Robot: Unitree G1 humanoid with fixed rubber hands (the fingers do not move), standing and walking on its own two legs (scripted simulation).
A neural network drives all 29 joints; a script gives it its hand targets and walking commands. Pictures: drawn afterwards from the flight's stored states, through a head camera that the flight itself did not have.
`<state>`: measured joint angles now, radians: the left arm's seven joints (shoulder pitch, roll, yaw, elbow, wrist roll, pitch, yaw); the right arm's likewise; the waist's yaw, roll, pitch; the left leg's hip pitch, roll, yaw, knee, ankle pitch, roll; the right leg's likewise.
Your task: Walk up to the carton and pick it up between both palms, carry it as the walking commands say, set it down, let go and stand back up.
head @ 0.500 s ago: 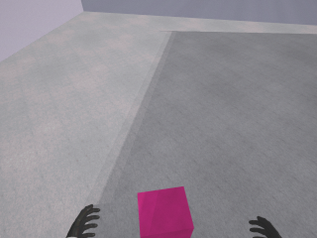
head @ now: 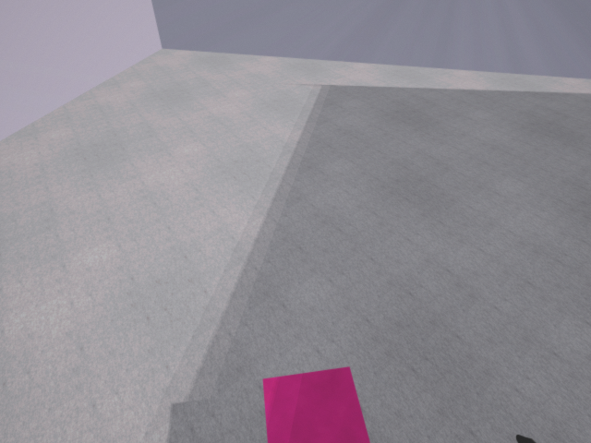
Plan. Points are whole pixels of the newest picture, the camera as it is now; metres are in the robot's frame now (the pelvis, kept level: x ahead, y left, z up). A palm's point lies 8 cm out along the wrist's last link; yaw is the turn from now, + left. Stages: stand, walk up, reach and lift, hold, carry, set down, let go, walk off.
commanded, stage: stand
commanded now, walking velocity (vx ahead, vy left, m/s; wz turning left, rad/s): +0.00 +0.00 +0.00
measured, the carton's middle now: (312, 423) +0.43 +0.00 -0.68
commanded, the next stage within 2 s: none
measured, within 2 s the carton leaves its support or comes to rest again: neither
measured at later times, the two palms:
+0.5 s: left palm out of the picture +0.06 +0.28 -0.10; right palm out of the picture +0.08 -0.32 -0.08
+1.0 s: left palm out of the picture +0.03 +0.28 -0.11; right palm out of the picture +0.05 -0.33 -0.09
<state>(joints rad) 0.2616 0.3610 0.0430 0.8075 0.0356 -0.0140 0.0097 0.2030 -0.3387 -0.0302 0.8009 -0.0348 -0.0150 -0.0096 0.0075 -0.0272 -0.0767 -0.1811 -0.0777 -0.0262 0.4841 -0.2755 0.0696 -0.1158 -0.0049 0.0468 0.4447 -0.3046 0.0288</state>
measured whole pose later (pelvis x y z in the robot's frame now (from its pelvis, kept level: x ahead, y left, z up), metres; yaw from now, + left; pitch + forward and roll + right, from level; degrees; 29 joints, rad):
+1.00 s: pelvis -0.04 -0.02 +0.01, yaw +2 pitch -4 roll -1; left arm 0.18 0.38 0.00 1.06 0.02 -0.03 0.01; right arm 0.15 -0.38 0.01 1.06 -0.01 -0.02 0.00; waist 0.00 -0.02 -0.01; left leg -0.14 -0.06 -0.08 0.37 -0.16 0.03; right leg -0.07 0.01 0.02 0.34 -0.20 0.00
